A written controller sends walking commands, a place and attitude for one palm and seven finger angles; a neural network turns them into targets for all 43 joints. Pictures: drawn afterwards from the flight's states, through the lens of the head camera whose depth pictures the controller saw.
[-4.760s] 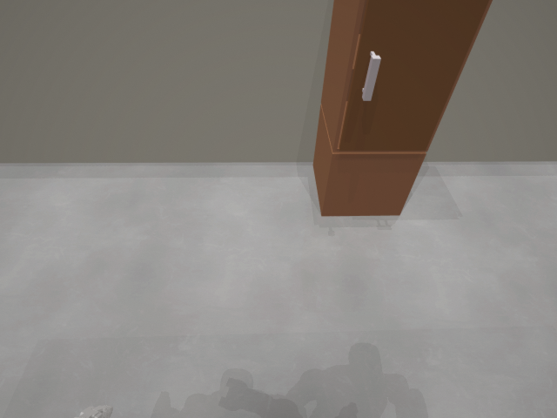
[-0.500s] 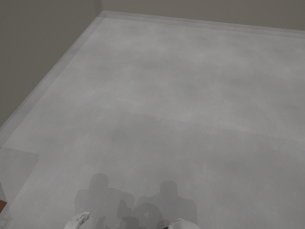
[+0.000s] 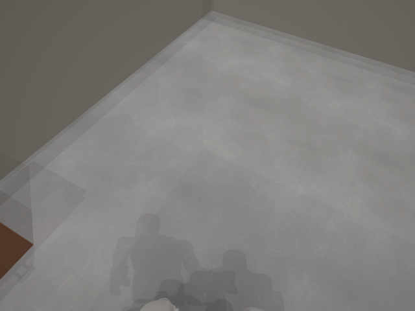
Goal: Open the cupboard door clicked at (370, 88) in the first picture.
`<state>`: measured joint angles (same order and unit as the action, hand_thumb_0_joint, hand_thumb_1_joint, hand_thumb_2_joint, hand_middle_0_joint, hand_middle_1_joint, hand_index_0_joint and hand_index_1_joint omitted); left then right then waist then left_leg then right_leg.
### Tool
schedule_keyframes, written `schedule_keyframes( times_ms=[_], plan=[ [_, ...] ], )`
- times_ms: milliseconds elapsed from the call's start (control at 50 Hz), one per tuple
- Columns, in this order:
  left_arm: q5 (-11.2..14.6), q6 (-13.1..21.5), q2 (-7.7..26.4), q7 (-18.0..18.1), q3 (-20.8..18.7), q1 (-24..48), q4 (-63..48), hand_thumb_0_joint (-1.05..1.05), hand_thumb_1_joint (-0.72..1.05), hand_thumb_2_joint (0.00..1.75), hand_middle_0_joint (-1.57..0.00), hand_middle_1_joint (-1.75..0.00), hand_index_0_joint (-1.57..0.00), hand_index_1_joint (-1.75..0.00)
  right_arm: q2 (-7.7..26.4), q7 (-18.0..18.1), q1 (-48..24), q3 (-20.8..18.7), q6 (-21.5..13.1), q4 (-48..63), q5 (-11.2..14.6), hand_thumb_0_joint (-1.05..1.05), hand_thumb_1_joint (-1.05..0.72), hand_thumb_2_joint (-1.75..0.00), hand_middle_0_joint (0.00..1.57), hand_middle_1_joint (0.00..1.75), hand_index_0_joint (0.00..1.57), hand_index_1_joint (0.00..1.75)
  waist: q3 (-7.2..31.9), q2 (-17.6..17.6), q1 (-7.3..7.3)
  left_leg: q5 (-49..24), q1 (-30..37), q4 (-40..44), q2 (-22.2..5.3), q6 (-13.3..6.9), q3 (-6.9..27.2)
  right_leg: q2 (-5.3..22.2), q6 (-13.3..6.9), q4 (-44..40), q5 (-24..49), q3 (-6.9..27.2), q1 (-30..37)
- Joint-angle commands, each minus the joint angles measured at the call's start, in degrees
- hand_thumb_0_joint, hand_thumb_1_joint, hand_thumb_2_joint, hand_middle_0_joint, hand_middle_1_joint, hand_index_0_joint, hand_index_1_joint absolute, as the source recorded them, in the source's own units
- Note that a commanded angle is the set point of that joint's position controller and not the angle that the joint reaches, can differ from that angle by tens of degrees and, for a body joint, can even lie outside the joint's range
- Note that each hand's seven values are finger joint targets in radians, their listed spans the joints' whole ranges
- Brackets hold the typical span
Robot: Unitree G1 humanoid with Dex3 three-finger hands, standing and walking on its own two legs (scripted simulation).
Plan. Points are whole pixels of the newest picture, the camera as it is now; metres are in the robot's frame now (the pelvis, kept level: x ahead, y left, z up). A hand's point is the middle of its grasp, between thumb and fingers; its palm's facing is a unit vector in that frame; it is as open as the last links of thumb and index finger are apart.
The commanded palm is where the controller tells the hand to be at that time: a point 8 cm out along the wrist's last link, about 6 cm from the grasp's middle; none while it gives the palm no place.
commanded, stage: turn to face it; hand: left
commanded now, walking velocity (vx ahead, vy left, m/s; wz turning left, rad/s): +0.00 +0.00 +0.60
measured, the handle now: out of the picture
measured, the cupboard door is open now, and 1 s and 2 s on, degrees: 0 0 0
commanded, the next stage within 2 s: take the last steps up to it in 1.68 s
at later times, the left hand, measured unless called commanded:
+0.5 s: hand out of the picture +0.05 +0.14 -0.12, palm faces +0.29 -0.91 -0.29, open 7.4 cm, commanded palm none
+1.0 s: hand out of the picture -0.10 +0.17 -0.15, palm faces +0.59 -0.76 -0.26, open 7.4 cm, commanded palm none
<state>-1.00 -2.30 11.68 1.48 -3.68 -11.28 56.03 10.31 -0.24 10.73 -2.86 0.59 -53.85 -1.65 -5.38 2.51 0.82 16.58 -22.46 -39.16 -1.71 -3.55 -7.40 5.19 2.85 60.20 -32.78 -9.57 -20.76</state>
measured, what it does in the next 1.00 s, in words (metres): steps on the spot, turning left: right foot, then left foot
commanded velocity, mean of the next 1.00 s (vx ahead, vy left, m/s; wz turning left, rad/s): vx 0.00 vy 0.00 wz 0.60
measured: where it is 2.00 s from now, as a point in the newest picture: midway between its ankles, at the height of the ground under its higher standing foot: outside the picture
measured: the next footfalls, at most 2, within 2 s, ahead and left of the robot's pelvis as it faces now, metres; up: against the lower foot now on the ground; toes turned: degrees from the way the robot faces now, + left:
right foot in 0.36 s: +0.07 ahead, -0.17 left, +0.00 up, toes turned +10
left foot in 0.80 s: -0.03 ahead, +0.06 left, +0.00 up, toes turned +36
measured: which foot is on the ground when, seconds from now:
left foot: down 0.00-0.36, up 0.38-0.78, down 0.80-1.00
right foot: up 0.00-0.34, down 0.36-0.80, up 0.82-1.00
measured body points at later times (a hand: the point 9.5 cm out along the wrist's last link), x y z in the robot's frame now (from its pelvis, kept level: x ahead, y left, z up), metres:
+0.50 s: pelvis +0.01 -0.08 +0.02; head +0.03 -0.10 +0.47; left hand +0.04 +0.19 -0.10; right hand +0.15 -0.32 -0.14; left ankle -0.02 +0.06 -0.63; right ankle +0.03 -0.18 -0.72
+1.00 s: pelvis -0.02 -0.05 +0.02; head +0.00 +0.00 +0.47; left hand -0.13 +0.21 -0.13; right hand +0.21 -0.20 -0.11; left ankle -0.07 +0.04 -0.72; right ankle +0.05 -0.18 -0.64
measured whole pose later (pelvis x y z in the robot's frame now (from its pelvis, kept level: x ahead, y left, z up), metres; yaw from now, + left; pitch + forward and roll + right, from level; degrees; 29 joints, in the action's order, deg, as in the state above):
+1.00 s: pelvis -0.02 -0.05 +0.02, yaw +35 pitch +0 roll -1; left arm -1.2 -3.8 15.8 0.7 -4.5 -11.7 53.1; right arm 12.6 -0.2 8.3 -2.7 1.8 -51.5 -1.2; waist -4.9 1.9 -0.5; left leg 14.4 -14.7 -29.1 1.0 -2.6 -1.1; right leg 6.3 5.9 63.1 -24.3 -2.8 -27.6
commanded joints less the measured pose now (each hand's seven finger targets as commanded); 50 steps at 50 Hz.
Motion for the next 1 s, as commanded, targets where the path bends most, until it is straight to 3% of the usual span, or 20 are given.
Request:
schedule_keyframes(
  times_ms=[0,40,220,300,320,340,360,420,460,560,660,700,740,760,780,800,820,840,900,980],
  plan=[
    [0.12,1.49,5.08,-0.34,-1.7,2.65,-6.91,0.0,0.9,0.9,-0.2,-0.3,-0.2,-0.3,11.14,1.26,3.49,-2.52,-0.56,2.91,0.22,0.0,-0.9,-0.9,0.2,0.3,0.2,0.3,9.26,-9.89,0.9,-26.32,13.46,18.66,-16.26,-6.77,21.93,1.79,1.42,8.75,5.89,8.99,-11.65],
    [0.14,1.27,4.4,-0.66,-1.74,0.77,-6.43,0.0,0.9,0.9,-0.2,-0.3,-0.2,-0.3,11.41,1.23,2.2,-2.64,-0.84,3.64,0.29,0.0,-0.9,-0.9,0.2,0.3,0.2,0.3,10.63,-8.08,0.27,-24.89,12.89,18.99,-13.52,-5.59,18.59,1.0,1.81,5.26,8.55,8.6,-9.25],
    [0.38,0.98,4.5,-0.24,-1.41,3.07,-9.11,0.0,0.9,0.9,-0.2,-0.3,-0.2,-0.3,13.44,0.4,2.44,-4.27,0.47,3.73,0.12,0.0,-0.9,-0.9,0.2,0.3,0.2,0.3,9.75,-12.14,1.58,-20.34,11.52,18.46,-11.19,-6.02,23.97,-2.3,2.24,-13.73,6.8,7.75,-2.98],
    [0.78,1.76,6.56,0.11,-1.94,-4.83,-7.69,0.0,0.9,0.9,-0.2,-0.3,-0.2,-0.3,13.06,0.0,-2.03,-4.78,1.22,5.68,0.64,0.0,-0.9,-0.9,0.2,0.3,0.2,0.3,10.61,-10.27,-2.65,-13.59,0.73,12.36,-6.26,-1.48,23.44,-2.94,1.38,-35.09,18.96,6.76,14.05],
    [-0.13,2.42,11.16,0.46,-2.68,-6.9,-7.87,0.0,0.9,0.9,-0.2,-0.3,-0.2,-0.3,9.74,-0.4,-1.84,-4.4,1.39,6.54,1.14,0.0,-0.9,-0.9,0.2,0.3,0.2,0.3,10.99,1.08,-3.81,-2.34,-8.36,2.88,-0.61,2.72,17.94,7.08,-1.56,-44.39,16.08,16.28,21.39],
    [-0.87,2.47,16.66,0.78,-3.45,-5.69,-8.76,0.0,0.9,0.9,-0.2,-0.3,-0.2,-0.3,5.97,-0.45,-2.29,-3.75,1.28,8.45,0.87,0.0,-0.9,-0.9,0.2,0.3,0.2,0.3,8.04,17.81,-4.05,15.82,-17.34,-12.09,6.32,6.89,8.62,22.71,-7.77,-47.59,19.82,31.93,19.76],
    [-0.41,2.25,15.7,0.98,-2.92,-3.69,-9.7,0.0,0.9,0.9,-0.2,-0.3,-0.2,-0.3,9.51,-0.47,-3.49,-4.36,1.54,8.45,0.26,0.0,-0.9,-0.9,0.2,0.3,0.2,0.3,6.85,11.95,-3.58,16.43,-14.32,-22.12,2.6,5.96,11.75,24.7,-10.55,-46.97,20.77,29.42,11.01],
    [-0.25,2.56,10.08,0.83,-1.52,5.26,-11.5,0.0,0.9,0.9,-0.2,-0.3,-0.2,-0.3,8.48,-1.35,-0.08,-4.46,2.78,5.13,0.16,0.0,-0.9,-0.9,0.2,0.3,0.2,0.3,1.46,7.3,1.68,6.32,-12.99,-32.14,-0.14,6.83,10.36,15.17,-7.41,-44.45,23.66,15.94,4.95],
    [-0.35,3.01,8.75,0.56,-0.92,4.04,-11.12,0.0,0.9,0.9,-0.2,-0.3,-0.2,-0.3,8.02,-1.7,0.88,-3.98,2.84,4.42,0.21,0.0,-0.9,-0.9,0.2,0.3,0.2,0.3,1.32,7.71,1.49,3.32,-12.55,-31.63,-0.2,7.85,8.1,12.62,-7.04,-42.39,30.68,9.26,7.68],
    [-0.58,2.69,10.56,0.58,-1.37,-3.01,-8.74,0.0,0.9,0.9,-0.2,-0.3,-0.2,-0.3,7.77,-1.79,-5.03,-3.25,3.03,6.0,0.49,0.0,-0.9,-0.9,0.2,0.3,0.2,0.3,3.02,7.38,-2.24,6.0,-10.89,-21.27,-0.87,8.81,5.08,14.73,-8.64,-41.01,35.34,7.1,14.53],
    [-0.85,2.24,12.79,0.32,-2.09,-5.24,-7.48,0.0,0.9,0.9,-0.2,-0.3,-0.2,-0.3,7.02,-1.75,-7.67,-2.16,2.26,7.15,0.9,0.0,-0.9,-0.9,0.2,0.3,0.2,0.3,5.39,10.01,-3.98,9.05,-4.63,-7.55,-0.55,7.74,1.72,16.86,-9.5,-36.95,44.25,4.91,17.28],
    [-0.8,2.02,13.42,0.23,-2.56,-4.76,-7.33,0.0,0.9,0.9,-0.2,-0.3,-0.2,-0.3,7.29,-1.53,-5.66,-2.04,1.7,6.94,1.05,0.0,-0.9,-0.9,0.2,0.3,0.2,0.3,7.74,10.39,-3.43,7.84,-0.64,-1.23,-0.11,6.87,0.61,17.3,-8.83,-33.85,46.23,3.72,18.25],
    [-0.17,1.7,13.24,-0.06,-2.68,-4.27,-7.07,0.0,0.9,0.9,-0.2,-0.3,-0.2,-0.3,8.91,-1.38,-1.9,-2.37,1.13,6.09,0.86,0.0,-0.9,-0.9,0.2,0.3,0.2,0.3,10.26,7.2,-1.27,-1.86,8.29,10.91,0.36,5.99,0.26,15.68,-5.29,-26.7,43.83,-0.09,15.35],
    [0.31,1.5,11.88,-0.23,-2.55,-3.98,-7.55,0.0,0.9,0.9,-0.2,-0.3,-0.2,-0.3,12.5,-1.25,2.24,-3.32,0.52,5.11,0.7,0.0,-0.9,-0.9,0.2,0.3,0.2,0.3,13.01,-0.47,1.33,-12.4,19.4,16.78,-3.64,4.03,5.99,13.38,-2.31,-16.95,36.76,-1.86,7.01],
    [0.71,1.48,7.83,-0.79,-1.64,-2.28,-10.29,0.0,0.9,0.9,-0.2,-0.3,-0.2,-0.3,19.49,-0.78,6.18,-5.15,0.03,4.82,0.51,0.0,-0.9,-0.9,0.2,0.3,0.2,0.3,14.15,-20.01,3.83,-36.87,29.73,17.46,-19.91,-3.75,27.63,4.55,2.76,-3.88,2.05,-2.63,-11.99],
    [0.11,0.8,7.62,-0.45,-0.92,1.89,-11.87,0.0,0.9,0.9,-0.2,-0.3,-0.2,-0.3,21.13,-0.36,9.88,-5.4,0.56,2.98,1.12,0.0,-0.9,-0.9,0.2,0.3,0.2,0.3,14.56,-17.65,5.25,-48.65,28.15,16.34,-23.99,-9.05,28.68,3.0,2.79,3.1,-6.58,3.73,-14.98],
    [-0.02,0.31,8.23,-0.28,-1.01,3.26,-11.77,0.0,0.9,0.9,-0.2,-0.3,-0.2,-0.3,19.38,-0.02,8.83,-4.78,0.66,2.67,0.88,0.0,-0.9,-0.9,0.2,0.3,0.2,0.3,12.4,-13.63,4.49,-40.1,23.88,16.73,-21.77,-8.97,23.79,4.04,2.23,5.49,-3.42,6.33,-13.88],
    [0.01,0.31,7.58,-0.21,-1.46,3.8,-10.77,0.0,0.9,0.9,-0.2,-0.3,-0.2,-0.3,17.29,0.61,5.46,-4.45,0.41,3.54,0.61,0.0,-0.9,-0.9,0.2,0.3,0.2,0.3,9.79,-15.68,3.8,-35.1,20.49,17.61,-18.65,-8.15,23.74,3.89,2.4,6.82,-0.01,7.21,-14.89],
    [0.08,0.31,8.3,-0.9,-1.79,0.93,-8.38,0.0,0.9,0.9,-0.2,-0.3,-0.2,-0.3,14.3,0.81,-2.0,-3.0,0.16,5.6,0.53,0.0,-0.9,-0.9,0.2,0.3,0.2,0.3,6.52,-11.73,0.18,-29.36,14.75,18.66,-12.06,-4.92,18.47,2.52,2.75,5.89,8.83,8.33,-11.38],
    [0.15,0.28,8.0,-0.72,-1.73,1.16,-8.29,0.0,0.9,0.9,-0.2,-0.3,-0.2,-0.3,14.29,0.75,-0.04,-3.16,0.0,5.22,0.58,0.0,-0.9,-0.9,0.2,0.3,0.2,0.3,7.55,-9.2,0.51,-26.5,15.59,19.63,-10.98,-5.23,20.29,1.11,3.36,1.21,10.66,8.76,-9.8]
  ],
)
